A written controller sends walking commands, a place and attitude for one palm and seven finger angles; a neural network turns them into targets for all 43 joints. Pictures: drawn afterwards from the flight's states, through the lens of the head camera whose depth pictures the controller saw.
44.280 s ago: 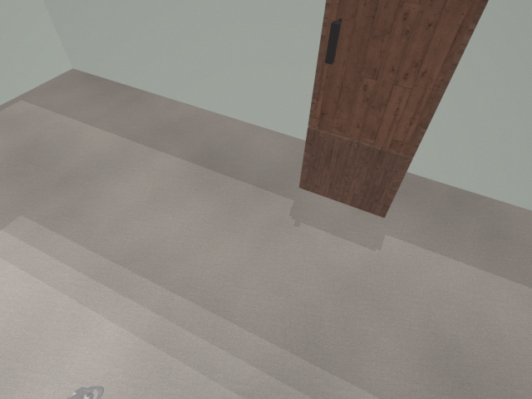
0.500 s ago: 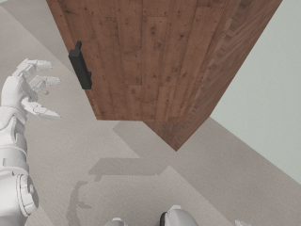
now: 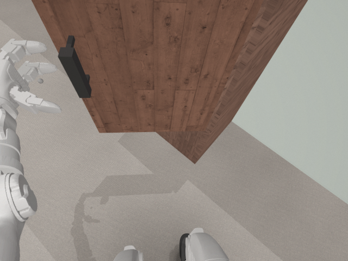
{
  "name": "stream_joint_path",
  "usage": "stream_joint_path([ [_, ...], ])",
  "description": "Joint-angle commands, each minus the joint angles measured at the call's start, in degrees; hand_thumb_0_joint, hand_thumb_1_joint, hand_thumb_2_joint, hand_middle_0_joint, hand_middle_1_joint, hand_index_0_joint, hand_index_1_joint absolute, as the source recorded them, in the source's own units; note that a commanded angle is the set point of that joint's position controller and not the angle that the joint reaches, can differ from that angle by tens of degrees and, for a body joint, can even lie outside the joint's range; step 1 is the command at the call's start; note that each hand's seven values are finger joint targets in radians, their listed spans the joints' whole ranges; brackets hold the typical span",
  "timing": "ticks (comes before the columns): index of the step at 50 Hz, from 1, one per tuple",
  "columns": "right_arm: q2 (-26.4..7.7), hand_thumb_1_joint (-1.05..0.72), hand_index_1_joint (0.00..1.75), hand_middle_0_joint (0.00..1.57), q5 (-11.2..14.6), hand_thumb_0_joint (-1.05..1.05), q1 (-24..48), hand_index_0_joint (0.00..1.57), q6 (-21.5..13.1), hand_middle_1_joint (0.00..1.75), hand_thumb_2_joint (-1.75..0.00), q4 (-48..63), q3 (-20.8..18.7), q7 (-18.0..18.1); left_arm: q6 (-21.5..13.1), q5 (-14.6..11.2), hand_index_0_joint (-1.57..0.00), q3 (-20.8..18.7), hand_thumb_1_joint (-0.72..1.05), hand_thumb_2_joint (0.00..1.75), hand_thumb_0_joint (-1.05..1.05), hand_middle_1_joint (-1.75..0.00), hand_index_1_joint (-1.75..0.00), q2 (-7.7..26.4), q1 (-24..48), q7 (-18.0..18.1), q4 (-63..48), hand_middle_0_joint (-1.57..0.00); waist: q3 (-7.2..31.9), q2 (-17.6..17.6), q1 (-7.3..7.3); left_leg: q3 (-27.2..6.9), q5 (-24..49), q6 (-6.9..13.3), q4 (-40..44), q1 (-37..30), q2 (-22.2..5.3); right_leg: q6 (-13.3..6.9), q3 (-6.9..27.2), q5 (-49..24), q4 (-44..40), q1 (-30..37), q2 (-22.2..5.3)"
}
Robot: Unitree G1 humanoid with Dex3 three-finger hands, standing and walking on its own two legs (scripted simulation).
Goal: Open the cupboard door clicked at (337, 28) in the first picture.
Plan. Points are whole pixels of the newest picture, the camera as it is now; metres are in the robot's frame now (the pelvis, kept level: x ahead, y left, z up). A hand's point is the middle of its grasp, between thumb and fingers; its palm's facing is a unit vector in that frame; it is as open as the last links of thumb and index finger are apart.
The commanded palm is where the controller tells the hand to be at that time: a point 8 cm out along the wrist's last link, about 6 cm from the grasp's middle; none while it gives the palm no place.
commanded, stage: move the hooked fingers beside the handle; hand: left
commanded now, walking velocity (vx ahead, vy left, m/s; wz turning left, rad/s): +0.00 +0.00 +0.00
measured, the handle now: (78, 68) +0.54 +0.19 +0.08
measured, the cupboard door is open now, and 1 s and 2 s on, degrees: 44 44 44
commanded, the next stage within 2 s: slide the fingers in behind the handle in 0.86 s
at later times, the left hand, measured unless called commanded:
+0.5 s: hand (41, 82) +0.48 +0.25 +0.09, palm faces -0.03 -1.00 -0.02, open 14.0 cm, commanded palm +0.46 +0.29 +0.08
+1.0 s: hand (43, 80) +0.49 +0.25 +0.09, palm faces -0.03 -1.00 -0.02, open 14.0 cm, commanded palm +0.46 +0.29 +0.08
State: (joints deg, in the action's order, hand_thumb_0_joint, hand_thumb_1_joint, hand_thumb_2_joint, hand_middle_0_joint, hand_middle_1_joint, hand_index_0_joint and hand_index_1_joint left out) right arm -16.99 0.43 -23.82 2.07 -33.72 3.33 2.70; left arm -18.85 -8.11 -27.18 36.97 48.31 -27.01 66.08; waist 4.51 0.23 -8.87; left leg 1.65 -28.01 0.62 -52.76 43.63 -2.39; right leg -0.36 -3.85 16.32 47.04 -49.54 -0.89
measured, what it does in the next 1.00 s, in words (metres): stands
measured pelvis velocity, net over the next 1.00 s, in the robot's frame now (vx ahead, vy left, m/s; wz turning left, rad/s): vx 0.00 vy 0.00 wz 0.00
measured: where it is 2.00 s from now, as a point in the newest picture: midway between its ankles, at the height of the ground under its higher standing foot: outside the picture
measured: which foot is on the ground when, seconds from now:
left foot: down 0.00-1.00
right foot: down 0.00-1.00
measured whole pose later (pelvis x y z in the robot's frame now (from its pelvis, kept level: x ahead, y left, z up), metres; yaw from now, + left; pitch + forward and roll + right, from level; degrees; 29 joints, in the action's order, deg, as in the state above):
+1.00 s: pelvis +0.00 +0.00 -0.01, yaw +0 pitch +20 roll -2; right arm -17.0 0.1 -23.0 3.6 -33.2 3.9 2.5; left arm -19.8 -7.6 -26.9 37.5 50.8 -26.5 67.4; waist 4.5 0.1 -9.4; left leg 0.9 -28.8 0.6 -55.2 46.6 -2.6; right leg -0.4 -4.4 16.7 48.6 -51.9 -0.8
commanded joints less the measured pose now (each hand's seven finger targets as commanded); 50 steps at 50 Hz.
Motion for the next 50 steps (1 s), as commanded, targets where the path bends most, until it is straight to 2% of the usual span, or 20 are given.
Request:
stream_joint_path([
  [1,-10.43,-0.90,0.30,0.20,-0.47,0.00,-8.96,0.20,-0.56,0.30,-0.90,3.03,-4.10,0.54,-4.09,-1.55,-0.30,-1.00,-0.50,0.30,0.00,-1.20,-1.20,15.28,26.41,0.44,-11.36,-0.30,24.47,8.05,-0.62,-3.20,26.01,-0.06,6.75,-8.54,1.22,-1.27,2.11,-15.20,-1.62,18.66,2.39],
  [3,-10.68,-0.90,0.30,0.20,-0.62,0.00,-9.43,0.20,-0.20,0.30,-0.90,2.52,-4.07,0.54,-3.73,-0.62,-0.30,-1.97,-0.50,0.30,0.00,-1.20,-1.20,17.08,27.29,0.96,-9.70,-0.30,24.93,8.34,-0.72,-3.28,24.80,-0.10,6.64,-8.09,1.21,-1.05,2.31,-14.20,-1.79,18.22,2.22],
  [8,-10.49,-0.90,0.30,0.20,-0.77,0.00,-9.96,0.20,0.86,0.30,-0.90,4.11,-4.10,-0.04,-3.99,0.32,-0.30,-4.15,-0.50,0.30,0.00,-1.20,-1.20,19.23,21.32,1.27,-9.99,-0.30,28.25,7.80,1.40,-2.79,28.69,-0.12,6.23,-7.31,1.34,-1.28,2.46,-18.46,-0.71,22.14,2.28],
  [10,-10.26,-0.90,0.30,0.20,-0.73,0.00,-9.55,0.20,1.16,0.30,-0.90,4.58,-4.14,-0.38,-4.08,-0.21,-0.30,-3.00,-0.50,0.30,0.00,-1.20,-1.20,17.11,21.17,1.15,-11.40,-0.30,27.30,7.64,1.17,-2.62,27.84,-0.07,6.53,-7.55,1.26,-1.20,2.31,-17.87,-1.14,21.66,2.43],
  [14,-10.18,-0.90,0.30,0.20,-0.67,0.00,-9.27,0.20,1.70,0.30,-0.90,4.97,-4.29,-0.43,-4.53,-1.20,-0.30,-3.84,-0.50,0.30,0.00,-1.20,-1.20,17.21,20.38,0.91,-13.52,-0.30,27.51,9.08,1.55,-2.58,30.01,-0.21,6.49,-9.02,1.11,-1.26,2.30,-18.92,-1.15,21.70,2.58],
  [15,-10.23,-0.90,0.30,0.20,-0.64,0.00,-9.24,0.20,1.77,0.30,-0.90,5.09,-4.47,-0.44,-4.52,-1.21,-0.30,-4.49,-0.50,0.30,0.00,-1.20,-1.20,17.83,19.66,1.04,-14.11,-0.30,27.69,7.47,1.78,-2.55,29.04,-0.02,6.48,-8.29,1.14,-1.21,2.35,-18.81,-1.15,22.56,2.63],
  [17,-9.97,-0.90,0.30,0.20,-0.61,0.00,-9.01,0.20,1.81,0.30,-0.90,5.05,-4.61,-0.44,-5.11,-1.64,-0.30,-3.25,-0.50,0.30,0.00,-1.20,-1.20,16.21,20.25,0.75,-16.85,-0.30,29.38,10.73,1.86,-3.07,33.15,-0.70,6.32,-12.07,0.97,-1.32,2.09,-19.32,-0.90,21.15,2.75],
  [21,-9.63,-0.90,0.30,0.20,-0.37,0.00,-8.51,0.20,1.65,0.30,-0.90,4.83,-4.77,-0.34,-4.76,-2.58,-0.30,-0.36,-0.50,0.30,0.00,-1.20,-1.20,11.74,19.68,0.77,-17.47,-0.30,26.55,9.24,0.96,-3.10,33.58,-0.52,6.43,-12.59,0.86,-1.33,1.73,-19.14,-1.51,20.06,2.82],
  [26,-9.78,-0.90,0.30,0.20,-0.34,0.00,-7.79,0.20,1.34,0.30,-0.90,4.19,-4.25,-0.03,-4.04,-2.18,-0.30,0.02,-0.50,0.30,0.00,-1.20,-1.20,11.82,21.16,1.64,-13.54,-0.30,22.33,6.24,0.16,-2.82,26.18,0.00,7.06,-8.02,1.39,-1.29,1.84,-16.48,-1.91,19.90,2.57],
  [28,-9.93,-0.90,0.30,0.20,-0.39,0.00,-7.75,0.20,1.25,0.30,-0.90,3.82,-4.10,0.10,-4.42,-1.03,-0.30,-1.54,-0.50,0.30,0.00,-1.20,-1.20,15.15,22.90,1.99,-12.95,-0.30,23.20,6.93,0.46,-2.70,23.80,0.12,6.86,-6.78,1.59,-1.24,2.38,-15.73,-1.69,20.76,2.34],
  [30,-9.71,-0.90,0.30,0.20,-0.41,0.00,-7.18,0.20,0.97,0.30,-0.90,4.24,-3.90,0.14,-5.03,-0.62,-0.30,-1.38,-0.50,0.30,0.00,-1.20,-1.20,15.48,23.81,2.13,-13.55,-0.30,24.02,7.97,0.53,-2.49,22.76,0.16,6.71,-6.06,1.77,-1.26,2.80,-15.57,-1.54,21.78,2.16],
  [32,-9.58,-0.90,0.30,0.20,-0.56,0.00,-7.19,0.20,0.73,0.30,-0.90,4.29,-4.09,0.06,-6.04,-1.17,-0.30,-1.10,-0.50,0.30,0.00,-1.20,-1.20,14.81,23.92,1.48,-15.98,-0.30,28.32,10.83,0.99,-2.83,27.39,-0.41,6.06,-10.26,1.62,-1.45,2.57,-17.37,-0.79,21.37,2.31],
  [34,-9.82,-0.90,0.30,0.20,-0.35,0.00,-7.10,0.20,0.73,0.30,-0.90,4.14,-3.92,0.15,-5.34,-1.66,-0.30,-2.02,-0.50,0.30,0.00,-1.20,-1.20,15.55,22.15,1.00,-12.12,-0.30,25.82,6.31,0.66,-2.66,25.29,-0.01,5.99,-6.81,1.52,-1.23,2.61,-17.50,-1.02,22.39,2.32],
  [39,-10.07,-0.90,0.30,0.20,-0.24,0.00,-7.04,0.20,0.61,0.30,-0.90,4.28,-3.55,0.35,-3.70,-0.72,-0.30,1.05,-0.50,0.30,0.00,-1.20,-1.20,13.66,24.66,0.25,-9.81,-0.30,22.56,7.70,-0.65,-2.44,19.78,0.36,6.17,-4.33,1.78,-1.06,2.74,-13.13,-1.49,19.10,2.01],
  [40,-10.30,-0.90,0.30,0.20,-0.26,0.00,-7.28,0.20,0.48,0.30,-0.90,4.12,-3.60,0.44,-3.58,-0.75,-0.30,-0.15,-0.50,0.30,0.00,-1.20,-1.20,15.10,24.90,0.54,-9.19,-0.30,22.31,6.19,-0.78,-2.39,18.26,0.55,6.00,-3.40,1.70,-1.02,2.87,-11.94,-1.75,19.05,2.06],
  [43,-10.47,-0.90,0.30,0.20,-0.44,0.00,-7.79,0.20,0.28,0.30,-0.90,4.14,-3.69,0.56,-4.87,-1.07,-0.30,-1.47,-0.50,0.30,0.00,-1.20,-1.20,16.93,26.74,0.49,-11.24,-0.30,27.02,7.29,-0.54,-2.73,20.90,0.43,5.32,-4.95,1.79,-1.21,3.00,-13.92,-0.85,20.31,2.18],
  [44,-10.37,-0.90,0.30,0.20,-0.50,0.00,-7.78,0.20,0.19,0.30,-0.90,3.88,-3.61,0.56,-5.14,-0.92,-0.30,-1.42,-0.50,0.30,0.00,-1.20,-1.20,17.35,27.98,0.38,-11.82,-0.30,27.32,8.97,-0.48,-2.79,21.06,0.19,5.24,-5.01,1.77,-1.27,3.09,-14.02,-0.70,20.46,2.12],
  [47,-10.46,-0.90,0.30,0.20,-0.65,0.00,-8.67,0.20,0.38,0.30,-0.90,3.56,-3.75,0.39,-4.96,-0.95,-0.30,-1.53,-0.50,0.30,0.00,-1.20,-1.20,16.99,27.00,0.16,-11.09,-0.30,28.47,8.21,-0.61,-3.29,23.25,0.11,5.06,-6.41,1.53,-1.35,2.52,-14.92,-0.32,19.83,2.41],
  [48,-10.60,-0.90,0.30,0.20,-0.57,0.00,-8.62,0.20,0.48,0.30,-0.90,3.65,-3.77,0.43,-4.72,-0.86,-0.30,-3.04,-0.50,0.30,0.00,-1.20,-1.20,18.83,25.76,0.26,-10.75,-0.30,28.51,9.01,0.16,-2.94,23.34,0.16,4.88,-5.59,1.59,-1.37,2.90,-15.44,-0.38,20.58,2.33],
  [50,-10.13,-0.90,0.30,0.20,-0.53,0.00,-8.42,0.20,0.59,0.30,-0.90,4.08,-3.77,0.12,-4.25,-0.99,-0.30,-0.78,-0.50,0.30,0.00,-1.20,-1.20,15.56,24.73,0.23,-11.84,-0.30,28.06,9.13,0.02,-2.79,23.76,0.22,5.41,-5.91,1.65,-1.31,2.68,-16.07,-0.69,20.87,2.36],
])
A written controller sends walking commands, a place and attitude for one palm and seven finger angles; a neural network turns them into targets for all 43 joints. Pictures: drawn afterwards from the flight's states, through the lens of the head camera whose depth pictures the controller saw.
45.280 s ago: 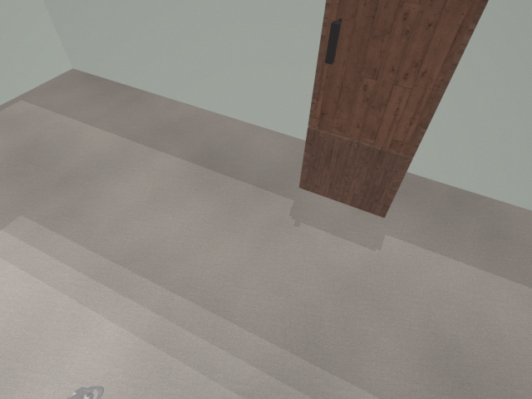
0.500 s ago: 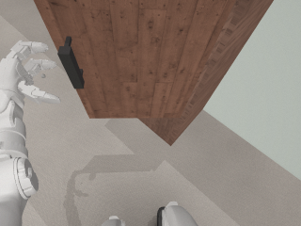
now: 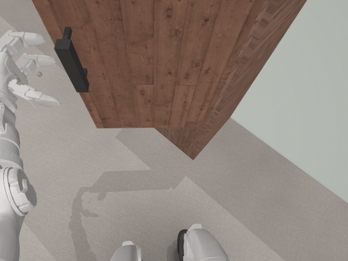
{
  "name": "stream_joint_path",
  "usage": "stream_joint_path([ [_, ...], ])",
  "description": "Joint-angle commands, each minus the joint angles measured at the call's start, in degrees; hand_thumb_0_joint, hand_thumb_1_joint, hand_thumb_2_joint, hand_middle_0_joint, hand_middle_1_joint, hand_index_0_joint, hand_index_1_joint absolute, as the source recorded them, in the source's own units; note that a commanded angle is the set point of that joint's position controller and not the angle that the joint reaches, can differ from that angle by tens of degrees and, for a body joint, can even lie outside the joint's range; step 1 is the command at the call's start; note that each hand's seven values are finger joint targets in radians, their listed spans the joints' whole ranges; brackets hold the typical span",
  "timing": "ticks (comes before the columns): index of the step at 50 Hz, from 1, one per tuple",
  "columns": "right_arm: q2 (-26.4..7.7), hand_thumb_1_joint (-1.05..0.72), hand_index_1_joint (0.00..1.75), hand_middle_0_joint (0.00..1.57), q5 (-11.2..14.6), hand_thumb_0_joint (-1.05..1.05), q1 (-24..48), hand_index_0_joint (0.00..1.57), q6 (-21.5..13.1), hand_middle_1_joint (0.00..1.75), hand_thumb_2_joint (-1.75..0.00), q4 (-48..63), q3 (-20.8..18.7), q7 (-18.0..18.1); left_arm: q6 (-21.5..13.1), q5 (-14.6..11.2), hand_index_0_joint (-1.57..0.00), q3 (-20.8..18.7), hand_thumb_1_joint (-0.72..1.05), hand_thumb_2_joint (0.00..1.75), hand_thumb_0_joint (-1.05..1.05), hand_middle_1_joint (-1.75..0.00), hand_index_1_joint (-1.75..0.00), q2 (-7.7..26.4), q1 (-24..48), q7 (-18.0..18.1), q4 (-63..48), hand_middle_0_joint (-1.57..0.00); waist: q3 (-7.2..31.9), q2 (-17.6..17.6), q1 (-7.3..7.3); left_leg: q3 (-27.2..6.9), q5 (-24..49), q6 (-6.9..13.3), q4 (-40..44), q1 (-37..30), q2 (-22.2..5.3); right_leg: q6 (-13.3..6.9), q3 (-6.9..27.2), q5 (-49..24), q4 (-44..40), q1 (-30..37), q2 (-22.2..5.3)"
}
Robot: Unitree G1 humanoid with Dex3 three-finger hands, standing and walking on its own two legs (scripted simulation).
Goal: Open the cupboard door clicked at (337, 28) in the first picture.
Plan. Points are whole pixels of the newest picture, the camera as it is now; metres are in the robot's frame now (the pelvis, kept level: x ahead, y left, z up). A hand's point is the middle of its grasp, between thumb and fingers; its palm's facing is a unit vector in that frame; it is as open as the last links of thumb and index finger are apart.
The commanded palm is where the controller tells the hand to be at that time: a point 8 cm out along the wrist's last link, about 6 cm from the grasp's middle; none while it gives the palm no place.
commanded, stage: slide the fingers in behind the handle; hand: left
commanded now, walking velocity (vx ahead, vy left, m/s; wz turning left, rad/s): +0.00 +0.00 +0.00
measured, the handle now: (75, 61) +0.54 +0.18 +0.08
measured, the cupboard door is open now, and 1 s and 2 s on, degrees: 44 44 42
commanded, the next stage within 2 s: close the thumb around the handle in 1.56 s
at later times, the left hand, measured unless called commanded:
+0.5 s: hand (50, 74) +0.49 +0.23 +0.09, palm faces +0.00 -1.00 -0.01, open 14.2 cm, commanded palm +0.47 +0.26 +0.09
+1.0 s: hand (56, 78) +0.49 +0.21 +0.09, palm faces +0.03 -1.00 +0.00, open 14.9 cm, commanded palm +0.46 +0.22 +0.09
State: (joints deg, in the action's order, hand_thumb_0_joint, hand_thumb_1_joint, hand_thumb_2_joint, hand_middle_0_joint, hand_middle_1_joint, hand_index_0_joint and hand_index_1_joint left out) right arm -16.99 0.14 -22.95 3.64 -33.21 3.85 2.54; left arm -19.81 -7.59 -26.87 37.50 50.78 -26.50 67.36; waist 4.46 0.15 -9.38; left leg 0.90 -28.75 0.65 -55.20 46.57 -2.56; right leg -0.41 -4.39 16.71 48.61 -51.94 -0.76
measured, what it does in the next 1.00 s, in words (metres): stands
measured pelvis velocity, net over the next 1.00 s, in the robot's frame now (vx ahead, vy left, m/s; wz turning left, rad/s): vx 0.01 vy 0.00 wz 0.04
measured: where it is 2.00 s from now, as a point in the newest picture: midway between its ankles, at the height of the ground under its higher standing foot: outside the picture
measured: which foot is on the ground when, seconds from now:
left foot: down 0.00-1.00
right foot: down 0.00-1.00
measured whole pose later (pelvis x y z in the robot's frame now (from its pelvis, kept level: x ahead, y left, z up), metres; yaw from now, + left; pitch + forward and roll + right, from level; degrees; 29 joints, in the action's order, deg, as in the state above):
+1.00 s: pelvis +0.01 +0.00 +0.00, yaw +2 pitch +19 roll -2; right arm -15.5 -0.6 -22.4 2.2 -36.3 2.1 0.3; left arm -21.2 -10.2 -17.4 26.3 48.0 -15.4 62.7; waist 5.6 1.1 -6.3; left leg -0.9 -28.9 0.4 -54.0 44.0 -1.4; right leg -0.3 -5.9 18.1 48.2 -48.8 -2.0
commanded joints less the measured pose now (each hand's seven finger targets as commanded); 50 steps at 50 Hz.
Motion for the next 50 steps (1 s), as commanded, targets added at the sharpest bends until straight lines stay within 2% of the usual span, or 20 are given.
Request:
stream_joint_path([
  [1,-10.14,-0.90,0.30,0.20,-0.23,0.00,-9.51,0.20,-0.98,0.30,-0.90,4.07,-4.47,0.20,-3.56,-1.99,-0.30,-0.93,-0.50,0.30,0.00,-1.20,-1.20,14.20,21.56,-0.35,-14.43,-0.30,28.57,10.19,0.84,-2.47,27.07,-0.09,7.90,-10.82,1.71,-1.64,2.68,-16.80,-1.94,22.53,2.43],
  [2,-10.18,-0.90,0.30,0.20,-0.31,0.00,-9.58,0.20,-0.74,0.30,-0.90,3.78,-4.59,0.02,-3.33,-1.88,-0.30,-1.36,-0.50,0.30,0.00,-1.20,-1.20,14.46,20.96,-0.19,-14.83,-0.30,29.39,11.08,1.24,-2.23,27.41,-0.23,7.79,-11.42,1.56,-1.48,2.84,-16.90,-2.04,22.35,2.43],
  [5,-10.16,-0.90,0.30,0.20,-0.17,0.00,-9.66,0.20,-0.46,0.30,-0.90,3.61,-4.56,0.06,-2.26,-1.78,-0.30,-0.53,-0.50,0.30,0.00,-1.20,-1.20,12.88,20.61,1.04,-12.73,-0.30,24.71,6.90,0.26,-1.94,22.81,0.34,8.55,-8.07,1.61,-1.04,2.76,-14.80,-3.03,21.82,2.36],
  [7,-10.07,-0.90,0.30,0.20,-0.44,0.00,-9.86,0.20,-0.57,0.30,-0.90,3.53,-4.68,-0.03,-2.90,-1.70,-0.30,-0.46,-0.50,0.30,0.00,-1.20,-1.20,12.52,22.41,1.94,-15.11,-0.30,26.93,9.23,0.43,-2.18,24.44,0.04,8.55,-10.39,1.60,-1.24,2.65,-15.15,-2.67,21.50,2.44],
  [9,-9.93,-0.90,0.30,0.20,-0.47,0.00,-10.17,0.20,-0.55,0.30,-0.90,3.69,-4.82,-0.16,-3.46,-1.23,-0.30,-1.87,-0.50,0.30,0.00,-1.20,-1.20,14.04,21.30,3.10,-15.90,-0.30,27.68,8.34,1.11,-2.28,25.94,-0.10,8.51,-10.54,1.59,-1.27,2.68,-16.42,-2.43,22.78,2.46],
  [10,-9.62,-0.90,0.30,0.20,-0.55,0.00,-9.88,0.20,-0.62,0.30,-0.90,3.84,-4.81,-0.38,-3.69,-0.93,-0.30,0.09,-0.50,0.30,0.00,-1.20,-1.20,11.61,21.21,3.27,-17.03,-0.30,28.19,10.06,0.79,-1.87,26.09,-0.04,8.47,-11.31,1.64,-1.18,2.83,-16.57,-2.61,22.35,2.41],
  [14,-9.71,-0.90,0.30,0.20,-0.49,0.00,-9.99,0.20,-0.51,0.30,-0.90,3.07,-4.83,-0.35,-3.57,-0.71,-0.30,1.23,-0.50,0.30,0.00,-1.20,-1.20,10.19,21.80,3.59,-14.76,-0.30,24.75,7.42,-0.12,-2.09,24.01,0.08,8.85,-9.88,1.53,-1.11,2.55,-15.34,-2.98,21.53,2.42],
  [17,-9.47,-0.90,0.30,0.20,-0.60,0.00,-9.94,0.20,-0.72,0.30,-0.90,3.04,-5.05,-0.43,-4.09,-0.88,-0.30,2.15,-0.50,0.30,0.00,-1.20,-1.20,8.45,21.86,3.60,-17.06,-0.30,28.48,11.22,0.54,-2.67,29.25,-0.73,8.51,-14.64,1.37,-1.39,2.25,-16.54,-2.42,20.45,2.44],
  [19,-9.27,-0.90,0.30,0.20,-0.60,0.00,-9.72,0.20,-0.85,0.30,-0.90,2.28,-4.98,-0.55,-3.69,-1.32,-0.30,4.37,-0.50,0.30,0.00,-1.20,-1.20,5.23,22.64,3.77,-15.02,-0.30,24.78,8.71,-0.60,-2.82,27.65,-0.69,8.43,-13.73,1.20,-1.18,1.84,-15.21,-2.93,18.57,2.50],
  [23,-9.05,-0.90,0.30,0.20,-0.69,0.00,-9.68,0.20,-1.19,0.30,-0.90,2.03,-5.31,-0.78,-4.40,-1.37,-0.30,6.33,-0.50,0.30,0.00,-1.20,-1.20,2.36,23.20,4.44,-17.21,-0.30,27.90,10.13,-0.57,-3.32,31.95,-1.26,7.92,-17.07,1.13,-1.19,1.68,-16.73,-2.42,18.00,2.50],
  [26,-9.09,-0.90,0.30,0.20,-0.80,0.00,-9.44,0.20,-1.29,0.30,-0.90,1.87,-5.14,-0.84,-4.56,-1.43,-0.30,6.47,-0.50,0.30,0.00,-1.20,-1.20,2.06,23.80,5.05,-16.62,-0.30,25.07,8.53,-0.97,-3.26,30.83,-0.93,7.90,-14.90,1.39,-1.43,1.51,-16.94,-2.34,18.40,2.59],
  [32,-8.70,-0.90,0.30,0.20,-0.81,0.00,-8.71,0.20,-1.49,0.30,-0.90,1.56,-5.39,-1.20,-4.99,-0.87,-0.30,8.12,-0.50,0.30,0.00,-1.20,-1.20,0.13,23.61,5.41,-18.11,-0.30,27.79,9.87,-0.45,-3.25,32.11,-1.15,7.55,-16.53,1.43,-1.34,1.72,-17.93,-2.03,18.93,2.35],
  [35,-8.75,-0.90,0.30,0.20,-0.72,0.00,-8.40,0.20,-1.57,0.30,-0.90,1.42,-5.28,-1.23,-4.60,-1.18,-0.30,8.34,-0.50,0.30,0.00,-1.20,-1.20,-0.59,23.25,5.76,-16.24,-0.30,24.98,6.46,-0.81,-3.13,27.71,-0.66,8.07,-13.66,1.66,-1.24,1.72,-16.54,-2.57,19.61,2.34],
  [37,-8.55,-0.90,0.30,0.20,-0.79,0.00,-8.16,0.20,-1.87,0.30,-0.90,1.17,-5.30,-1.24,-5.20,-1.03,-0.30,10.03,-0.50,0.30,0.00,-1.20,-1.20,-2.19,25.86,5.87,-18.59,-0.30,26.89,10.04,-1.07,-3.49,29.96,-1.08,7.79,-16.43,1.62,-1.36,1.61,-16.51,-2.18,18.14,2.24],
  [39,-8.41,-0.90,0.30,0.20,-0.87,0.00,-8.26,0.20,-2.00,0.30,-0.90,0.95,-5.39,-1.43,-5.00,-1.11,-0.30,11.15,-0.50,0.30,0.00,-1.20,-1.20,-4.00,25.06,6.22,-17.95,-0.30,26.46,8.57,-1.35,-3.45,29.99,-1.01,7.72,-16.30,1.65,-1.21,1.51,-16.85,-2.47,18.24,2.24],
  [41,-8.32,-0.90,0.30,0.20,-0.82,0.00,-8.15,0.20,-2.22,0.30,-0.90,0.95,-5.31,-1.38,-5.14,-0.98,-0.30,12.99,-0.50,0.30,0.00,-1.20,-1.20,-5.90,26.08,6.37,-18.01,-0.30,25.25,10.16,-1.88,-3.97,31.17,-1.29,7.65,-17.20,1.64,-1.52,0.97,-15.93,-2.08,16.12,2.29],
  [43,-8.53,-0.90,0.30,0.20,-0.98,0.00,-8.56,0.20,-2.28,0.30,-0.90,0.20,-5.59,-1.56,-5.21,-0.87,-0.30,11.65,-0.50,0.30,0.00,-1.20,-1.20,-4.80,25.89,6.96,-17.26,-0.30,26.43,7.77,-1.59,-4.11,30.13,-1.28,7.57,-17.12,1.57,-1.30,1.16,-15.84,-2.31,17.01,2.29],
  [46,-8.30,-0.90,0.30,0.20,-0.95,0.00,-8.21,0.20,-2.69,0.30,-0.90,0.55,-5.60,-1.73,-5.79,-0.98,-0.30,13.61,-0.50,0.30,0.00,-1.20,-1.20,-7.00,26.10,6.94,-19.48,-0.30,27.53,9.92,-1.43,-4.15,31.86,-1.40,7.63,-18.14,1.81,-1.64,0.99,-16.73,-1.98,17.59,2.20],
  [49,-8.21,-0.90,0.30,0.20,-0.97,0.00,-7.97,0.20,-2.67,0.30,-0.90,-0.18,-5.59,-1.91,-5.76,-0.83,-0.30,14.50,-0.50,0.30,0.00,-1.20,-1.20,-8.14,26.60,7.48,-18.84,-0.30,26.30,8.61,-1.74,-4.21,29.96,-1.38,7.88,-17.68,1.69,-1.38,0.93,-15.84,-2.34,16.93,2.21],
  [50,-8.01,-0.90,0.30,0.20,-0.93,0.00,-7.77,0.20,-2.82,0.30,-0.90,-0.03,-5.62,-2.03,-5.73,-0.89,-0.30,16.36,-0.50,0.30,0.00,-1.20,-1.20,-10.60,26.61,7.54,-19.00,-0.30,26.14,8.39,-2.04,-4.18,29.38,-1.29,8.00,-18.10,1.79,-1.32,0.87,-15.25,-2.57,16.46,2.22],
])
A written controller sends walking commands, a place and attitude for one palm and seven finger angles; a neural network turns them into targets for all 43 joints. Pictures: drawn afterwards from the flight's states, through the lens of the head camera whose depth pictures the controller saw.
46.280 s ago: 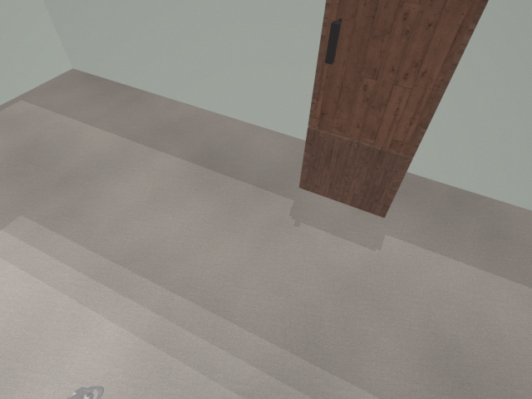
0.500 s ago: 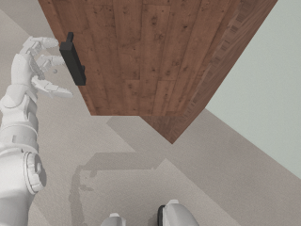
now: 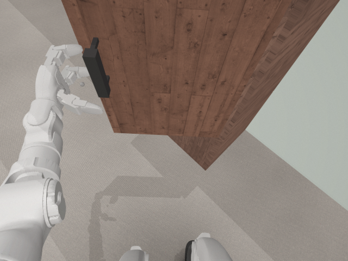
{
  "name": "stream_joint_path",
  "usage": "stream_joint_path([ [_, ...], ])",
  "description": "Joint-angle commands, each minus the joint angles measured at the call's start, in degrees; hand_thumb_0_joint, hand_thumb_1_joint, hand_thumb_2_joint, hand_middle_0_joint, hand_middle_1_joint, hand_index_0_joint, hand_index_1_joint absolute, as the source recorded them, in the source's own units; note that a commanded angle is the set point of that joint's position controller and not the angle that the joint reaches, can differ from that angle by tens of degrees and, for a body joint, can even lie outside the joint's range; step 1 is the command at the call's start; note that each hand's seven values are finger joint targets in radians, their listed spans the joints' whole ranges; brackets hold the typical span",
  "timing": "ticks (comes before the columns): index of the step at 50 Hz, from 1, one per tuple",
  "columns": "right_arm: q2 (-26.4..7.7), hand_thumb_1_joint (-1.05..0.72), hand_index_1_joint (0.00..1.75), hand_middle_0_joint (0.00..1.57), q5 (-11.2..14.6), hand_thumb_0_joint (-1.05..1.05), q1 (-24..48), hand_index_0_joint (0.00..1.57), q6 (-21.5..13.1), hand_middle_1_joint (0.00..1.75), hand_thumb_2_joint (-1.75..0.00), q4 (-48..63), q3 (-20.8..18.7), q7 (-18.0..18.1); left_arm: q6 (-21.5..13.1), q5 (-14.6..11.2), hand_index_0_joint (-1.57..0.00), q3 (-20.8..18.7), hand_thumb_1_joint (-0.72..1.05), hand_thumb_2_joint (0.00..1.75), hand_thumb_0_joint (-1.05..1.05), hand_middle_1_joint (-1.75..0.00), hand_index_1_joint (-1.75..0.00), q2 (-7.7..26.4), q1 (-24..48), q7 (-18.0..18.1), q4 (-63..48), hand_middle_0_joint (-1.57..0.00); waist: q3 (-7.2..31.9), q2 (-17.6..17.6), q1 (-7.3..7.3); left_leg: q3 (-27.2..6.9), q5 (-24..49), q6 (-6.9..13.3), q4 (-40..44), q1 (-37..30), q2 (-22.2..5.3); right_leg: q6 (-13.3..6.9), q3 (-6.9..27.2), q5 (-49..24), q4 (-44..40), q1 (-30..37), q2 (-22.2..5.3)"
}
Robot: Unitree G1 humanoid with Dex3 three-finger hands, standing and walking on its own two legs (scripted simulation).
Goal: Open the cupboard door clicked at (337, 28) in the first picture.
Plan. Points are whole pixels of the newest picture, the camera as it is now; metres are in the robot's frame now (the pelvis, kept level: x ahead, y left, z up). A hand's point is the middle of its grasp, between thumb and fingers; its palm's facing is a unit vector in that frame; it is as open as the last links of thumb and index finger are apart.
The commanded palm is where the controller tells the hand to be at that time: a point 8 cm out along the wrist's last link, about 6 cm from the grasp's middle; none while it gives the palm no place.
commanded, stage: slide the fingers in behind the handle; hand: left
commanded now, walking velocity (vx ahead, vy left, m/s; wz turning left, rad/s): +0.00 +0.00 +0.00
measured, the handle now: (100, 68) +0.54 +0.16 +0.08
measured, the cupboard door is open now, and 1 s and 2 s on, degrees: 44 42 60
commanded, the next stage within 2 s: close the thumb around the handle in 0.56 s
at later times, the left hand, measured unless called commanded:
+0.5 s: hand (105, 81) +0.50 +0.15 +0.08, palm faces -0.06 -1.00 -0.03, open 13.9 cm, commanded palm +0.47 +0.20 +0.08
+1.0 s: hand (106, 81) +0.50 +0.14 +0.08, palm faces -0.06 -1.00 -0.03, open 10.8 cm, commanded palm +0.47 +0.19 +0.08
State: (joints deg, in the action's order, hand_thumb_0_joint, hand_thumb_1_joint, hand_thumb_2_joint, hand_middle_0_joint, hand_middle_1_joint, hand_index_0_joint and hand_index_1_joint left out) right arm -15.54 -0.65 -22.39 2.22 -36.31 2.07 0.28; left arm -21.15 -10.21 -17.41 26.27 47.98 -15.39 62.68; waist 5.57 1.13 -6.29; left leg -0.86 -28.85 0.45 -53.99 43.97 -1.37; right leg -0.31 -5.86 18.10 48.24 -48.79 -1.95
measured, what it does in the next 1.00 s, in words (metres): stands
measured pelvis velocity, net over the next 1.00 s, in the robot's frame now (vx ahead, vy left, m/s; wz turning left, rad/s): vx -0.01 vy -0.01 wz -0.03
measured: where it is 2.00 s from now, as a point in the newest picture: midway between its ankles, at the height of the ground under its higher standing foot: outside the picture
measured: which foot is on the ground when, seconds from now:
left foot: down 0.00-1.00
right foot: down 0.00-1.00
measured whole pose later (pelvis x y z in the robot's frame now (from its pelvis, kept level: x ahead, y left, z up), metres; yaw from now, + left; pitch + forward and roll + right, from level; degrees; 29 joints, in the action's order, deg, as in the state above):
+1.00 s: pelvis -0.01 -0.01 +0.00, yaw -2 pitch +19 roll -1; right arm -16.0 -0.6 -22.7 1.7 -34.3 2.2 0.7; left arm -22.2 -6.3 -19.8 24.7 49.0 -13.1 63.9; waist 5.2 1.3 -8.5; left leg 1.5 -28.2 0.3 -53.0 43.9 -1.9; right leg -0.6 -3.4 17.3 48.7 -50.5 -1.1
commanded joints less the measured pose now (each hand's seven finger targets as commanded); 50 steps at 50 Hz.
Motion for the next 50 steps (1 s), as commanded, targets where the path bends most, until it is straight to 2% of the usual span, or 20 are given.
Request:
stream_joint_path([
  [1,-9.49,-0.90,0.30,0.20,-0.18,0.00,-8.38,0.20,-1.71,0.30,-0.90,3.27,-3.90,0.31,-4.81,1.55,-0.30,7.11,-0.50,0.30,0.00,-1.20,-1.20,0.28,30.07,-3.41,-15.82,-0.30,25.47,9.52,-5.08,-2.86,32.04,-1.44,6.61,-16.94,0.55,-1.72,2.05,-16.68,-1.91,12.17,3.37],
  [3,-9.50,-0.90,0.30,0.20,-0.35,0.00,-8.65,0.20,-1.75,0.30,-0.90,2.08,-3.92,0.17,-4.60,1.86,-0.30,8.26,-0.50,0.30,0.00,-1.20,-1.20,-1.03,31.76,-2.70,-13.99,-0.30,24.27,7.72,-6.08,-3.10,30.15,-1.60,6.54,-16.90,0.44,-1.39,1.91,-15.58,-2.24,10.86,3.44],
  [4,-9.66,-0.90,0.30,0.20,-0.28,0.00,-8.66,0.20,-1.75,0.30,-0.90,1.90,-3.92,0.20,-4.41,2.15,-0.30,7.16,-0.50,0.30,0.00,-1.20,-1.20,0.07,30.62,-2.29,-11.90,-0.30,22.58,5.76,-5.59,-2.91,27.59,-1.23,6.81,-14.63,0.60,-1.45,2.06,-14.85,-2.42,11.58,3.37],
  [6,-9.54,-0.90,0.30,0.20,-0.28,0.00,-8.27,0.20,-2.19,0.30,-0.90,2.22,-3.69,0.33,-4.57,2.15,-0.30,8.49,-0.50,0.30,0.00,-1.20,-1.20,-1.47,33.49,-1.88,-12.47,-0.30,21.76,6.85,-6.38,-2.80,24.11,-0.76,7.07,-13.39,1.08,-1.60,2.18,-13.31,-2.41,11.13,3.17],
  [10,-9.74,-0.90,0.30,0.20,-0.41,0.00,-8.38,0.20,-2.48,0.30,-0.90,2.50,-3.18,0.61,-4.26,1.75,-0.30,-0.98,-0.50,0.30,0.00,-1.20,-1.20,7.64,33.14,1.39,-9.66,-0.30,24.76,3.79,-4.02,-2.05,22.11,-0.41,7.08,-8.68,1.65,-1.54,3.05,-14.97,-1.62,16.76,2.93],
  [11,-9.97,-0.90,0.30,0.20,-0.61,0.00,-8.62,0.20,-2.60,0.30,-0.90,3.22,-3.13,0.65,-4.99,2.61,-0.30,-4.34,-0.50,0.30,0.00,-1.20,-1.20,12.12,32.16,2.35,-10.53,-0.30,26.41,5.50,-2.69,-1.80,23.37,-0.35,6.67,-7.77,1.82,-1.78,3.36,-16.42,-0.71,18.27,2.92],
  [13,-8.94,-0.90,0.30,0.20,-0.70,0.00,-8.46,0.20,-2.63,0.30,-0.90,4.01,-3.03,0.13,-6.07,4.80,-0.30,-2.49,-0.50,0.30,0.00,-1.20,-1.20,10.86,30.91,2.94,-12.17,-0.30,28.20,6.55,-2.46,-0.98,25.08,-0.18,6.24,-7.92,1.86,-1.48,4.04,-18.94,-0.36,19.72,2.69],
  [15,-9.07,-0.90,0.30,0.20,-0.53,0.00,-8.23,0.20,-2.22,0.30,-0.90,4.85,-3.08,0.00,-6.47,5.31,-0.30,-3.53,-0.50,0.30,0.00,-1.20,-1.20,12.11,27.43,2.99,-11.18,-0.30,26.97,4.48,-1.86,-0.40,24.40,0.02,6.65,-6.20,1.64,-1.41,4.27,-19.51,-0.49,21.37,2.81],
  [18,-9.56,-0.90,0.30,0.20,0.02,0.00,-8.15,0.20,-1.70,0.30,-0.90,5.48,-2.93,0.50,-5.45,4.11,-0.30,-4.87,-0.50,0.30,0.00,-1.20,-1.20,13.26,27.42,1.92,-8.63,-0.30,24.98,1.14,-2.55,0.30,19.62,0.57,7.22,-2.65,1.64,-1.07,4.79,-17.64,-1.31,22.90,2.91],
  [22,-9.72,-0.90,0.30,0.20,0.14,0.00,-8.47,0.20,-1.82,0.30,-0.90,5.69,-2.83,1.01,-4.80,3.70,-0.30,-5.86,-0.50,0.30,0.00,-1.20,-1.20,14.85,28.45,0.88,-9.17,-0.30,25.69,3.75,-2.53,0.77,18.24,0.76,7.50,-2.66,1.81,-1.07,5.21,-16.56,-1.82,22.91,2.80],
  [24,-9.93,-0.90,0.30,0.20,0.21,0.00,-8.87,0.20,-1.85,0.30,-0.90,5.77,-2.89,1.12,-4.41,3.16,-0.30,-6.34,-0.50,0.30,0.00,-1.20,-1.20,15.02,26.86,0.51,-8.25,-0.30,25.38,0.74,-2.61,0.99,17.53,0.98,7.46,-1.30,1.73,-0.81,5.62,-16.63,-2.31,23.92,2.82],
  [26,-9.62,-0.90,0.30,0.20,0.18,0.00,-8.92,0.20,-2.11,0.30,-0.90,6.00,-2.87,1.22,-4.66,2.88,-0.30,-4.38,-0.50,0.30,0.00,-1.20,-1.20,12.84,29.26,-0.05,-9.94,-0.30,25.79,4.12,-3.29,1.10,18.16,1.04,7.35,-2.61,1.95,-1.04,5.51,-17.06,-2.06,22.72,2.84],
  [28,-10.01,-0.90,0.30,0.20,0.05,0.00,-9.76,0.20,-2.01,0.30,-0.90,5.21,-3.17,1.28,-4.58,2.99,-0.30,-6.30,-0.50,0.30,0.00,-1.20,-1.20,15.07,27.87,-0.01,-9.08,-0.30,26.90,2.43,-2.84,0.85,18.85,0.89,7.21,-2.77,1.66,-0.90,5.42,-17.39,-1.95,23.08,2.82],
  [33,-9.78,-0.90,0.30,0.20,0.01,0.00,-9.98,0.20,-1.86,0.30,-0.90,5.58,-3.42,1.03,-4.95,2.95,-0.30,-5.92,-0.50,0.30,0.00,-1.20,-1.20,13.96,25.81,-0.08,-10.93,-0.30,28.57,4.19,-1.99,0.93,21.13,0.70,7.33,-4.46,1.65,-1.07,5.22,-19.19,-1.73,23.54,2.93],
  [36,-9.79,-0.90,0.30,0.20,0.11,0.00,-9.70,0.20,-1.76,0.30,-0.90,5.89,-3.41,1.04,-4.75,2.67,-0.31,-4.26,-0.33,0.37,0.00,-1.22,-1.22,11.79,26.15,0.14,-11.17,-0.31,25.67,4.29,-2.80,0.90,21.01,0.85,7.75,-4.76,1.67,-1.14,4.76,-18.48,-2.16,21.87,3.07],
  [37,-10.03,-0.90,0.30,0.20,0.08,0.00,-9.88,0.20,-1.54,0.30,-0.90,5.27,-3.51,1.06,-4.63,2.99,-0.32,-5.73,-0.28,0.40,0.00,-1.22,-1.22,13.83,26.19,0.41,-10.84,-0.32,26.10,3.90,-2.35,0.66,20.95,0.60,7.80,-4.80,1.43,-1.05,4.77,-18.14,-2.07,21.94,3.01],
  [40,-9.67,-0.90,0.30,0.20,0.06,0.00,-9.34,0.20,-1.55,0.30,-0.90,5.48,-3.51,0.95,-4.68,3.11,-0.33,-3.69,-0.11,0.47,0.00,-1.24,-1.24,11.43,26.69,0.85,-12.14,-0.33,25.73,5.24,-2.86,1.02,20.67,0.60,7.88,-5.56,1.56,-0.90,4.90,-17.97,-2.39,21.29,2.90],
  [46,-9.73,-0.90,0.30,0.20,-0.16,0.00,-9.56,0.20,-1.76,0.30,-0.90,5.62,-3.63,0.83,-5.94,3.27,-0.35,-2.74,0.23,0.61,0.00,-1.28,-1.28,10.24,27.23,1.56,-13.18,-0.35,26.89,5.49,-2.85,0.21,24.54,0.27,7.56,-8.22,1.42,-1.21,4.30,-19.39,-1.58,20.43,3.05],
  [48,-9.75,-0.90,0.30,0.20,-0.19,0.00,-9.68,0.20,-1.56,0.30,-0.90,4.94,-3.65,0.82,-5.73,3.48,-0.36,-3.82,0.34,0.66,0.00,-1.29,-1.29,11.30,25.97,1.61,-11.30,-0.36,26.57,2.92,-2.65,0.25,24.02,0.29,7.42,-7.18,1.25,-1.00,4.52,-19.89,-1.69,21.26,3.03],
  [50,-9.76,-0.90,0.30,0.20,-0.10,0.00,-9.26,0.20,-1.55,0.30,-0.90,5.18,-3.50,0.85,-5.48,3.54,-0.37,-3.67,0.45,0.71,0.00,-1.30,-1.30,11.13,26.07,1.49,-10.77,-0.37,25.24,3.03,-2.55,0.49,22.03,0.32,7.86,-5.52,1.39,-1.02,4.59,-18.90,-1.81,21.61,2.94],
])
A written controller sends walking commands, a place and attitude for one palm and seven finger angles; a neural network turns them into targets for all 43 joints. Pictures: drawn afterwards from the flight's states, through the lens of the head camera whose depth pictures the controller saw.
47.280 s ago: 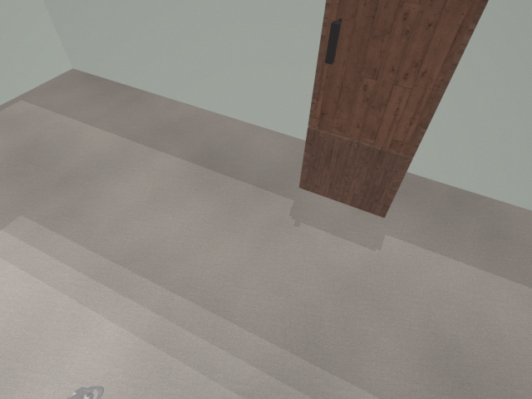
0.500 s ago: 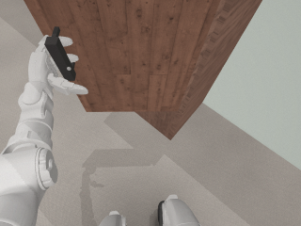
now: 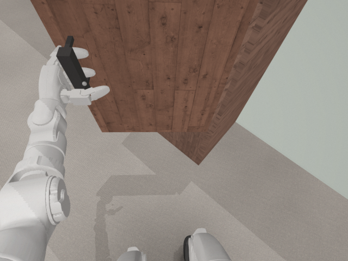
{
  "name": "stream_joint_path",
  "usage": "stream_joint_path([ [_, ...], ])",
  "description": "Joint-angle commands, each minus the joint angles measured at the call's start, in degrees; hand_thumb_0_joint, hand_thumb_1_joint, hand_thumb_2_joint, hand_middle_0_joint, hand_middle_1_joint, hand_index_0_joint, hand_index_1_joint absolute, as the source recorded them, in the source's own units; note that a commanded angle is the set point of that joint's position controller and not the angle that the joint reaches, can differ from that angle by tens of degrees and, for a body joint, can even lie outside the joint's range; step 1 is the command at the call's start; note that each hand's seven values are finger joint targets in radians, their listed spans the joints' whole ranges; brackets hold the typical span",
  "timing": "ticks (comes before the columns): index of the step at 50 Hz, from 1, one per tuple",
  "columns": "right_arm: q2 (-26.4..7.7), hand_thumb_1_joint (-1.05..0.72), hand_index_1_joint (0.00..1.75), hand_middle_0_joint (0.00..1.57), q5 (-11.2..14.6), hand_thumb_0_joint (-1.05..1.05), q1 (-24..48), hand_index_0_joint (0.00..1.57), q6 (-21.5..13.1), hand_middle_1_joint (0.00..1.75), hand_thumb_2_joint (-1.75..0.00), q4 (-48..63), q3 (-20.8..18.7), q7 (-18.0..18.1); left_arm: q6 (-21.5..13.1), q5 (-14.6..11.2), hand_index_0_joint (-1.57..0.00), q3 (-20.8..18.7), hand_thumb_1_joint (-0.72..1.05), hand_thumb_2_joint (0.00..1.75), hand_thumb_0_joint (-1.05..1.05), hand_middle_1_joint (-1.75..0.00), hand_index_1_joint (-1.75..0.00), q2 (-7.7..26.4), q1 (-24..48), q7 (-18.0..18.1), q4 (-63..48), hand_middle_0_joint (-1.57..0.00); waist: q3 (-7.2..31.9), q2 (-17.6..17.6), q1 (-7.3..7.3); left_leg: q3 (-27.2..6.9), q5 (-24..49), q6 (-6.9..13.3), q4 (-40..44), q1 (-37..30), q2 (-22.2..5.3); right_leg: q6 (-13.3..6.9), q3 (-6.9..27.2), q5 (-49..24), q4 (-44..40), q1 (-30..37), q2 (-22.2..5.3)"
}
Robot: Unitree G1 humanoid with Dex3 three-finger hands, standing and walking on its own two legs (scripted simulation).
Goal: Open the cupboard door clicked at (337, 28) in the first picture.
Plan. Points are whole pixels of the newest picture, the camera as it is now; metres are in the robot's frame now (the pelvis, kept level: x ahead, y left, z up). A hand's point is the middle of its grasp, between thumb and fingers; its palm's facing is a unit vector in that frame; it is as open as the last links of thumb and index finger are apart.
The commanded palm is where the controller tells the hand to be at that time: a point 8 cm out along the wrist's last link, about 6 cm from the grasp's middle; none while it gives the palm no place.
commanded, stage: close the thumb around the handle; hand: left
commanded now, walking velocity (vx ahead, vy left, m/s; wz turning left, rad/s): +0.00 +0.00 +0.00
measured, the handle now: (77, 67) +0.55 +0.19 +0.08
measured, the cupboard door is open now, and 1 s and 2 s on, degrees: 42 60 80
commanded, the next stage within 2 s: pull the door open along its arc in 0.36 s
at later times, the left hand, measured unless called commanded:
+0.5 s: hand (83, 83) +0.49 +0.17 +0.08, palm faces -0.02 -1.00 -0.02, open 6.0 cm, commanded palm +0.46 +0.22 +0.08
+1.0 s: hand (90, 127) +0.38 +0.14 +0.08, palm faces +0.06 -1.00 +0.04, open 6.4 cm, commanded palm +0.32 +0.20 +0.08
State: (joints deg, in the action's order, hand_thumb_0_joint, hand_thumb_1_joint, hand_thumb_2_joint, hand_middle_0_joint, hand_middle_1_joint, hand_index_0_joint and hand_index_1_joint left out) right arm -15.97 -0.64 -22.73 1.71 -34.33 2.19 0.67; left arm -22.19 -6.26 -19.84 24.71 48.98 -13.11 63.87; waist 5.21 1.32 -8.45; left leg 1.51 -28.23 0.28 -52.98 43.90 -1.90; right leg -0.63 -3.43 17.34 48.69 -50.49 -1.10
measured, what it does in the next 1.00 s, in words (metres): stands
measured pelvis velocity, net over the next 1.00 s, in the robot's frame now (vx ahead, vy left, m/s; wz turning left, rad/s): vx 0.02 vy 0.00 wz -0.02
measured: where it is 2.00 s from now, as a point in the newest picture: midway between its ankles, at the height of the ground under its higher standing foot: outside the picture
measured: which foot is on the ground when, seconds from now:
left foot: down 0.00-1.00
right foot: down 0.00-1.00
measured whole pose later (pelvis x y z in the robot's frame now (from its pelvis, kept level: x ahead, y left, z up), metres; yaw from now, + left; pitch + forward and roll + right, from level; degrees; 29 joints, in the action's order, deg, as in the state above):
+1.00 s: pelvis +0.02 +0.00 +0.02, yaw -1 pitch +14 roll -1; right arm -14.2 0.5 -19.4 0.2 -30.9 0.2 -1.4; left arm -18.5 -10.7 -9.2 8.1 11.2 -2.4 22.3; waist 6.9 2.1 -2.9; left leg 3.1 -27.0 0.5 -45.3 32.3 -1.7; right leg -0.1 -1.8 16.8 43.1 -40.2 -0.8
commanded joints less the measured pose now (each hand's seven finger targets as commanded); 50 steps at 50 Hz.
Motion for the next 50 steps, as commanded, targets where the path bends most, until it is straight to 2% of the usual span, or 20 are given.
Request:
stream_joint_path([
  [1,-9.26,-0.90,0.30,0.20,-0.16,0.00,-8.82,0.20,-1.15,0.30,-0.90,3.49,-3.54,0.58,-4.69,-0.68,-0.37,-0.73,0.51,0.73,0.00,-1.31,-1.31,12.05,26.45,-0.82,-12.67,-0.37,25.62,4.68,-0.81,-1.87,22.12,0.61,6.68,-6.29,2.08,-0.86,2.09,-18.47,-2.12,22.68,2.14],
  [5,-9.21,-0.90,0.30,0.20,-0.18,0.00,-8.84,0.20,-1.04,0.30,-0.90,3.26,-3.59,0.47,-4.53,-0.84,-0.39,-1.88,0.73,0.83,0.00,-1.33,-1.33,12.92,24.38,-0.99,-12.15,-0.39,26.77,2.87,0.05,-1.96,22.85,0.36,6.63,-6.34,1.87,-0.75,2.04,-19.07,-2.02,23.73,2.12],
  [8,-9.06,-0.90,0.30,0.20,-0.23,0.00,-8.91,0.20,-1.08,0.30,-0.90,3.18,-3.68,0.39,-4.69,-0.92,-0.40,-1.40,0.90,0.90,0.00,-1.35,-1.35,12.27,25.27,-1.10,-13.28,-0.40,28.13,4.85,0.01,-2.15,25.15,0.15,6.13,-7.86,1.85,-0.80,2.08,-20.35,-1.57,23.09,2.12],
  [10,-9.09,-0.90,0.30,0.20,-0.23,0.00,-9.04,0.20,-1.02,0.30,-0.90,3.27,-3.83,0.33,-4.58,-1.19,-0.40,-2.00,0.90,0.90,0.00,-1.35,-1.35,12.59,24.24,-1.07,-13.57,-0.40,28.09,2.67,-0.08,-1.82,25.31,0.39,6.26,-6.94,1.79,-0.68,2.16,-21.71,-1.82,24.75,2.17],
  [12,-8.92,-0.90,0.30,0.20,-0.17,0.00,-8.70,0.20,-0.94,0.30,-0.90,3.32,-3.63,0.33,-4.54,-1.04,-0.40,-1.42,0.90,0.90,0.00,-1.35,-1.35,12.26,24.14,-1.32,-13.29,-0.40,27.75,4.76,-0.08,-1.79,25.59,0.27,6.12,-7.08,1.84,-0.76,2.19,-21.48,-1.62,23.78,2.12],
  [15,-9.20,-0.90,0.30,0.20,-0.13,0.00,-8.99,0.20,-0.70,0.30,-0.90,3.44,-3.80,0.35,-4.19,-0.95,-0.40,-2.80,0.90,0.90,0.00,-1.35,-1.35,13.51,22.35,-1.16,-12.69,-0.40,26.86,1.97,0.41,-1.78,24.35,0.47,6.60,-5.93,1.85,-0.74,2.10,-20.90,-1.90,24.73,2.16],
  [17,-9.01,-0.90,0.30,0.20,-0.16,0.00,-8.68,0.20,-0.71,0.30,-0.90,3.49,-3.68,0.43,-4.68,-0.61,-0.40,-2.12,0.90,0.90,0.00,-1.35,-1.35,13.66,24.69,-1.30,-14.35,-0.40,27.72,5.22,0.34,-1.89,25.35,0.20,6.44,-6.97,1.92,-0.82,2.29,-21.24,-1.55,24.33,2.02],
  [19,-9.11,-0.90,0.30,0.20,-0.16,0.00,-8.75,0.20,-0.66,0.30,-0.90,3.58,-3.66,0.42,-4.38,-0.80,-0.40,-2.91,0.90,0.90,0.00,-1.35,-1.35,14.10,22.82,-1.29,-12.99,-0.40,26.69,2.28,0.42,-1.63,23.60,0.45,6.71,-5.49,1.91,-0.74,2.27,-20.84,-1.98,25.33,2.11],
  [21,-8.96,-0.90,0.30,0.20,-0.16,0.00,-8.49,0.20,-0.79,0.30,-0.90,4.29,-3.63,0.48,-4.90,-1.06,-0.40,-2.46,0.90,0.90,0.00,-1.35,-1.35,13.59,23.41,-1.46,-15.47,-0.40,28.13,5.34,0.80,-1.59,25.43,0.43,6.71,-6.75,2.11,-1.07,2.40,-22.02,-1.63,25.91,2.14],
  [22,-8.93,-0.90,0.30,0.20,-0.14,0.00,-8.50,0.20,-0.73,0.30,-0.90,3.98,-3.75,0.40,-4.84,-0.91,-0.40,-2.83,0.90,0.90,0.00,-1.35,-1.35,13.79,22.36,-1.51,-14.71,-0.40,28.57,4.72,1.05,-1.70,25.26,0.24,6.59,-7.20,1.92,-0.97,2.22,-21.48,-1.64,25.37,2.15],
  [24,-9.04,-0.90,0.30,0.20,-0.12,0.00,-8.35,0.20,-0.78,0.30,-0.90,3.41,-3.59,0.51,-4.80,-1.05,-0.40,-1.83,0.90,0.90,0.00,-1.35,-1.35,13.40,25.61,-1.31,-14.46,-0.40,26.23,3.41,-0.48,-1.59,22.73,0.43,6.72,-5.88,1.86,-0.63,2.38,-20.21,-2.25,24.56,2.12],
  [25,-9.04,-0.90,0.30,0.20,-0.15,0.00,-8.40,0.20,-0.83,0.30,-0.90,3.37,-3.59,0.49,-4.61,-0.80,-0.40,-1.93,0.90,0.90,0.00,-1.35,-1.35,13.22,25.11,-1.19,-13.19,-0.40,25.28,3.72,-0.02,-1.57,21.45,0.44,6.85,-5.27,2.02,-0.78,2.38,-18.99,-2.42,24.19,2.17],
  [32,-8.84,-0.90,0.30,0.20,0.12,0.00,-7.63,0.20,-1.01,0.30,-0.90,5.33,-4.09,-0.05,-4.75,-2.59,-0.40,-2.83,0.90,0.90,0.00,-1.35,-1.35,11.72,13.58,-1.83,-18.38,-0.40,29.50,3.05,2.84,-0.80,26.32,0.49,7.65,-6.48,1.93,-1.12,2.57,-24.02,-2.10,29.28,2.08],
  [35,-8.49,-0.90,0.30,0.20,0.60,0.00,-6.37,0.20,-0.83,0.30,-0.90,6.74,-4.28,-0.39,-3.84,-3.36,-0.40,-2.11,0.90,0.90,0.00,-1.35,-1.35,9.84,5.86,-2.07,-21.68,-0.40,27.89,1.79,4.41,-0.14,26.21,0.59,8.90,-5.68,1.88,-1.24,2.62,-24.76,-2.65,31.43,1.96],
  [37,-8.08,-0.90,0.30,0.20,0.82,0.00,-5.47,0.20,-1.16,0.30,-0.90,7.82,-4.51,-0.60,-3.84,-4.24,-0.40,-1.84,0.90,0.90,0.00,-1.35,-1.35,8.84,0.79,-1.97,-27.44,-0.40,29.35,2.49,5.69,-0.03,28.77,0.69,9.62,-6.29,1.72,-1.42,2.91,-26.60,-2.64,33.45,1.63],
  [39,-7.61,-0.90,0.30,0.20,1.02,0.00,-4.50,0.20,-1.49,0.30,-0.90,8.69,-4.60,-0.95,-2.92,-5.25,-0.40,-0.88,0.90,0.90,0.00,-1.35,-1.35,6.15,-6.73,-1.64,-30.90,-0.40,27.54,-0.44,6.55,0.43,28.76,1.00,10.66,-5.07,1.58,-1.49,2.98,-28.20,-3.20,35.67,1.38],
  [44,-6.44,-0.90,0.30,0.20,1.66,0.00,-0.24,0.20,-3.00,0.30,-0.90,10.99,-4.76,-1.49,-1.81,-6.73,-0.40,4.75,0.90,0.90,0.00,-1.35,-1.35,-1.96,-21.53,-0.54,-45.78,-0.40,24.34,-0.89,7.26,0.75,28.87,0.72,12.63,-8.60,1.57,-1.09,2.13,-27.11,-4.84,36.17,1.20],
  [45,-5.22,-0.90,0.30,0.20,1.67,0.00,1.62,0.20,-3.51,0.30,-0.90,11.37,-4.89,-1.63,-1.35,-8.93,-0.40,1.39,0.90,0.90,0.00,-1.35,-1.35,-4.13,-23.91,4.30,-49.78,-0.40,22.96,0.80,9.91,0.81,28.28,-0.23,13.12,-9.62,1.82,-1.06,1.16,-24.86,-5.99,34.92,1.49],
  [48,-4.32,-0.90,0.30,0.20,0.81,0.00,4.62,0.20,-4.73,0.30,-0.90,11.09,-4.64,-2.37,0.17,-6.29,-0.40,5.74,0.90,0.90,0.00,-1.35,-1.35,-11.17,-31.67,16.20,-55.59,-0.40,17.49,-2.84,9.36,0.24,24.87,-0.76,14.32,-10.60,1.94,-0.71,-0.67,-20.23,-7.33,32.66,1.44],
  [50,-3.52,-0.90,0.30,0.20,0.01,0.00,6.67,0.20,-5.00,0.30,-0.90,11.39,-4.55,-2.74,0.58,-3.32,-0.40,7.81,0.90,0.90,0.00,-1.35,-1.35,-14.07,-37.41,22.78,-60.41,-0.40,16.71,-2.31,10.24,0.42,23.71,-0.89,14.71,-11.40,2.15,-0.82,-0.70,-18.65,-7.60,33.15,1.02],
])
